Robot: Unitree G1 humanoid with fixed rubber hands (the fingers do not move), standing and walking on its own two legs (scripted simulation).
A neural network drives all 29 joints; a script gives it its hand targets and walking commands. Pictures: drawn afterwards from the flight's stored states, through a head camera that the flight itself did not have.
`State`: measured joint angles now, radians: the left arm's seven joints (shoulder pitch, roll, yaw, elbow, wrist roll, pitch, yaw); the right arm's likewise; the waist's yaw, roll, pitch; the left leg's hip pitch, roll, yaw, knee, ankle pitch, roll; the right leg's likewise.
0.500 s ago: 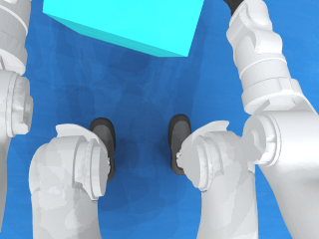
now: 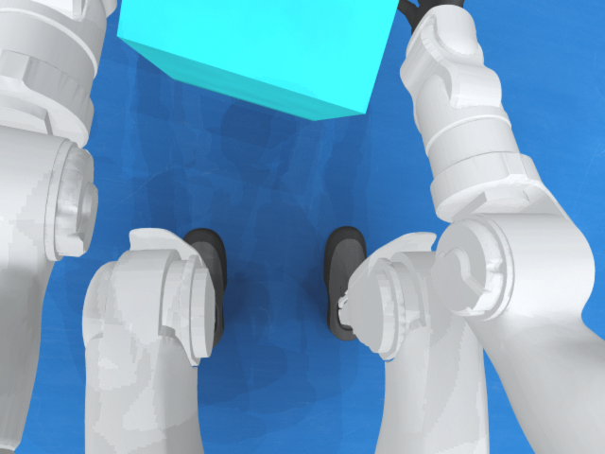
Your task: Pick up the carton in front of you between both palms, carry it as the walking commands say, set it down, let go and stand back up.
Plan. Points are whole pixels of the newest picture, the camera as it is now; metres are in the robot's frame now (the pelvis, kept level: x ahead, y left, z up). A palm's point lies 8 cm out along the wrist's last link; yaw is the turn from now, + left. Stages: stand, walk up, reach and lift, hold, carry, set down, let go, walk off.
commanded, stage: reach and lift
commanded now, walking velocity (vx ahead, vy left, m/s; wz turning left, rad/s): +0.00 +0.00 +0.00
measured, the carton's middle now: (268, 0) +0.56 +0.06 -0.25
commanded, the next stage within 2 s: none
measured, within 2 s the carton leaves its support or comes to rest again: leaves its support in 0.22 s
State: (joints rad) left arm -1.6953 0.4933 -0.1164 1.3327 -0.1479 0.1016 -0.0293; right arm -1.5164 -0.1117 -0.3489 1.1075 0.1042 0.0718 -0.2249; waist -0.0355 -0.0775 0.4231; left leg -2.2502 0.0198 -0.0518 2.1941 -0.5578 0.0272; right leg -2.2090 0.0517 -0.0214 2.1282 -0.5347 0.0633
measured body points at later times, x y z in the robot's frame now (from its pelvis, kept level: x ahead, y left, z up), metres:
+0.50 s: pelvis +0.01 -0.01 +0.02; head +0.32 +0.08 +0.33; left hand +0.54 +0.21 -0.09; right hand +0.54 -0.09 -0.08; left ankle +0.11 +0.12 -0.34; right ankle +0.14 -0.14 -0.34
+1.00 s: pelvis +0.02 -0.02 +0.14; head +0.26 +0.04 +0.51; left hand +0.50 +0.20 +0.07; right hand +0.51 -0.10 +0.08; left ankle +0.11 +0.12 -0.34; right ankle +0.14 -0.14 -0.34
